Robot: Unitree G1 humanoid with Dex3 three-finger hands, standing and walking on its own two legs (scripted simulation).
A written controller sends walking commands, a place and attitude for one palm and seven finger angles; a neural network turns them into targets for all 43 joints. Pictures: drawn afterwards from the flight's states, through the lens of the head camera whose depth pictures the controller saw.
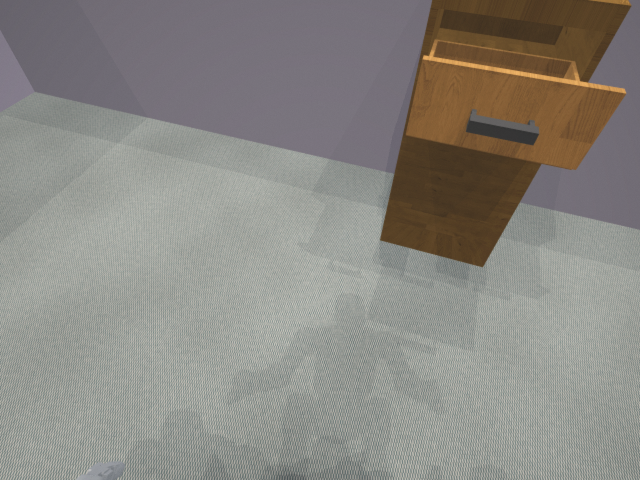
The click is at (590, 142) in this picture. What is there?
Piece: drawer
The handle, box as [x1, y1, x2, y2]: [466, 109, 538, 144]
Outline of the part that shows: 466,127 466,131 528,144 533,144 538,135 538,127 534,125 533,120 529,120 527,125 476,115 475,109 472,109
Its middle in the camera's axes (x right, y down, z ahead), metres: +0.38 -0.24 +0.80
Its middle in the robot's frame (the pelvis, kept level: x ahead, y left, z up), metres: +0.79 -0.34 +0.04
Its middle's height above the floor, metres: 0.81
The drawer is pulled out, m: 0.30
